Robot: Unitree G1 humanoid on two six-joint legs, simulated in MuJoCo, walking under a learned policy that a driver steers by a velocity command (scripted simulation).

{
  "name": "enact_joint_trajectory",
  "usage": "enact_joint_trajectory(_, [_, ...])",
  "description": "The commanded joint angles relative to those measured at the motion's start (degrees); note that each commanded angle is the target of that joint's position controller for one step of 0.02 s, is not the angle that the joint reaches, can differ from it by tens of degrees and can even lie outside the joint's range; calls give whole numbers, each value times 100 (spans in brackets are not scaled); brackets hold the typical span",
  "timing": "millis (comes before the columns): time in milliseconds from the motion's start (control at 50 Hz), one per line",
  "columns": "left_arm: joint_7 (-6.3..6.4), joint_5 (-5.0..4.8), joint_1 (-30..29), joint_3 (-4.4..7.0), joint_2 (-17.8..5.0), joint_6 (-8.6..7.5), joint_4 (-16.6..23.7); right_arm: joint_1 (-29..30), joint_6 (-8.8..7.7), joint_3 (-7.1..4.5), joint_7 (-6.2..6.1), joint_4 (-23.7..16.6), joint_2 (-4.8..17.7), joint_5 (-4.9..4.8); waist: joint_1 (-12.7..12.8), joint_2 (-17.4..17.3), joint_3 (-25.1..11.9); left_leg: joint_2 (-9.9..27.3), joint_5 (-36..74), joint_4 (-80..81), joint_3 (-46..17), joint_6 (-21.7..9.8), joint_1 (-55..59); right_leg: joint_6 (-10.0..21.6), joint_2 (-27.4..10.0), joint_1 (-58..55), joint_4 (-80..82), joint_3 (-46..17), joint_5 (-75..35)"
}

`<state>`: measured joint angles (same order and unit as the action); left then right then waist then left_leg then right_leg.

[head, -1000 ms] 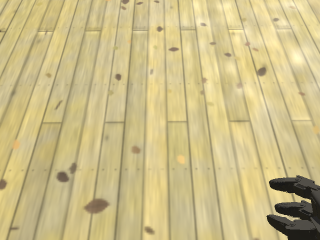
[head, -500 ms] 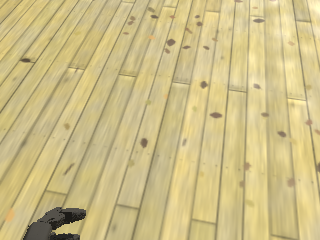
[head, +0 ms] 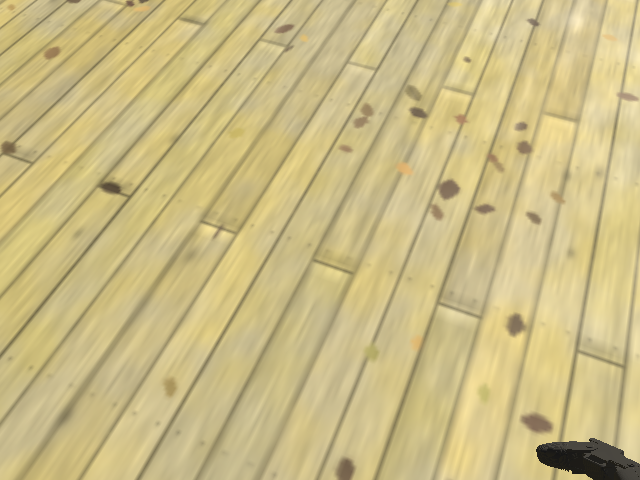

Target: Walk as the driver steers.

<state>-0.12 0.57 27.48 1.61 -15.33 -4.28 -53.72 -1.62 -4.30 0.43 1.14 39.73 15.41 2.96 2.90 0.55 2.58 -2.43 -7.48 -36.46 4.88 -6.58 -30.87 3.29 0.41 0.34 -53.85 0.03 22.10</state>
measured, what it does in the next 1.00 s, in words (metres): walks ahead, turning right: right foot, then left foot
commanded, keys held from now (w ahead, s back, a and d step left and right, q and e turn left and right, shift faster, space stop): w+shift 0.04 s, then w+e+shift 0.88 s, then shift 0.08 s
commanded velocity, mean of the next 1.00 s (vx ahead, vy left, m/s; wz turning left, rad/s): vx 0.99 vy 0.00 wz -0.70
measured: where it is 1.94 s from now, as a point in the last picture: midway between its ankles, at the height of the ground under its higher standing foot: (482, 200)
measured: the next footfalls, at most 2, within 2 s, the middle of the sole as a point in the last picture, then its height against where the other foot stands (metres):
right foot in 0.40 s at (396, 408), level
left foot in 0.80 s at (382, 240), level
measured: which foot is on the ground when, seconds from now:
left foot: down 0.00-0.40, up 0.42-0.78, down 0.80-1.00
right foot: up 0.00-0.38, down 0.40-0.82, up 0.84-1.00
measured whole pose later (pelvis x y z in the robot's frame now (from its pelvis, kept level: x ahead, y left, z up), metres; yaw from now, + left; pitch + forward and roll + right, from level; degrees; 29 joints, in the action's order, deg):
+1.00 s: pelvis +0.93 -0.17 +0.03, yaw -44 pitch +1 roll +2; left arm -2.4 2.2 9.7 4.3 -22.4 -0.4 -40.2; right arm -19.0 -5.1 -2.6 -0.6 44.5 17.9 2.1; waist -1.5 3.6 0.9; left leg 1.5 -15.6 -25.1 6.2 1.5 -10.5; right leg 4.6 0.4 34.0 -72.0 -0.4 17.7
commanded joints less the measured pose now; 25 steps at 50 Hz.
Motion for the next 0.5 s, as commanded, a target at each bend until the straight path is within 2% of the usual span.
enact_joint_trajectory(20, [28,-80,-769,109,-748,-197,917,-2050,5,-538,-89,458,1172,-87,-986,-407,-1304,2087,-1705,1892,-3914,-1130,4801,247,-190,4497,-3065,-523,-450])
enact_joint_trajectory(40, [1,-32,-935,51,-605,-205,961,-1975,-52,-498,-76,601,918,-76,-763,32,-696,1876,-905,2048,-3298,-1014,3827,234,-369,4260,-2585,-495,-527])
enact_joint_trajectory(60, [-46,30,-951,32,-509,-125,963,-1813,-112,-449,-99,653,721,-45,-497,105,-450,1675,-797,2193,-2779,-820,3151,208,-526,3975,-2228,-607,-533])
enact_joint_trajectory(80, [-119,89,-729,0,-402,-1,878,-1752,-153,-375,-117,705,509,-31,-277,41,-309,1580,-871,2444,-2389,-690,2554,151,-599,3632,-2061,-609,-559])
enact_joint_trajectory(100, [-173,111,-735,-11,-328,104,871,-1783,-218,-346,-112,767,420,-73,-183,-135,-146,1537,-817,2675,-2129,-624,2233,92,-689,3543,-1835,-618,-546])
enact_joint_trajectory(140, [-251,147,-1284,-27,-291,232,1069,-1845,-343,-363,-77,887,492,-184,-163,-233,303,1429,-470,3140,-1452,-463,1961,-4,-815,3947,-1383,-515,-939])
enact_joint_trajectory(160, [-273,130,-1616,-41,-293,247,1207,-1841,-380,-363,-54,905,514,-176,-187,-235,439,1282,-30,3295,-990,-359,1879,-15,-785,4057,-1051,-385,-1325])
enact_joint_trajectory(220, [-364,42,-2246,-116,-211,179,1429,-1789,-472,-323,-14,934,479,-219,-209,-142,547,833,1429,3458,225,-32,1671,99,-611,3491,434,200,-2721])
enact_joint_trajectory(260, [-434,6,-2696,-157,-155,151,1530,-2088,-533,-317,-53,1041,600,-273,-364,-31,627,989,2280,3708,473,131,1967,275,-439,3102,1158,578,-3425])
enact_joint_trajectory(300, [-444,29,-2733,-133,-276,124,1488,-2277,-504,-333,-136,1098,796,-243,-349,-153,453,1073,4385,3283,735,359,2932,453,-58,2994,1560,921,-3439])
enact_joint_trajectory(320, [-435,60,-2604,-99,-404,123,1435,-2354,-432,-361,-218,1090,950,-204,-260,-366,211,1121,5681,2763,812,467,3461,523,210,2879,1622,1103,-3077])
enact_joint_trajectory(340, [-414,71,-2281,-58,-529,130,1346,-2379,-327,-400,-307,1071,1108,-157,-51,-579,-81,1210,6691,2040,839,558,3789,589,447,2555,1654,1197,-2653])
enact_joint_trajectory(360, [-385,72,-1528,23,-714,132,1150,-2267,-199,-443,-376,1015,1245,-96,364,-714,-511,1301,7291,884,835,596,3813,682,666,1803,1622,1192,-2253])
enact_joint_trajectory(380, [-331,68,-312,160,-964,144,795,-1990,-86,-487,-414,905,1357,-33,929,-785,-1060,1399,7366,-675,743,574,3470,860,755,645,1574,999,-1870])
enact_joint_trajectory(400, [-224,79,732,335,-1203,183,519,-1713,-39,-524,-397,827,1428,-2,1434,-643,-1337,1218,5946,-2719,738,522,2564,1102,539,-526,1883,442,-1362])
enact_joint_trajectory(420, [-103,-67,460,524,-1620,295,511,-1517,-161,-385,-272,608,684,47,881,1104,-1102,88,-863,-5095,540,620,531,1343,-374,-1533,1703,-975,-1978])
enact_joint_trajectory(440, [-117,73,69,660,-2222,375,714,-1872,-280,-262,-201,-52,545,-267,368,1771,-2276,-345,-2145,-6711,-674,914,-1748,2892,-1562,-3151,2886,-4361,-975])
enact_joint_trajectory(460, [-45,60,-128,643,-1798,382,921,-1352,-403,-193,-209,-94,742,-152,557,123,-1931,109,-1539,-6201,-1162,717,-2155,2647,-1626,-2773,3747,-4813,-223])
enact_joint_trajectory(480, [7,41,-279,553,-1378,359,773,-1114,-466,-182,-176,-115,766,-137,253,-515,-928,405,-1189,-5308,-1173,635,-1938,2254,-1437,-1531,4003,-4269,-225])
enact_joint_trajectory(500, [19,38,-399,493,-1148,305,664,-932,-432,-151,-167,-201,644,-61,-74,-752,-415,611,-1222,-4626,-1129,671,-1534,2002,-1158,-497,4039,-3713,-779])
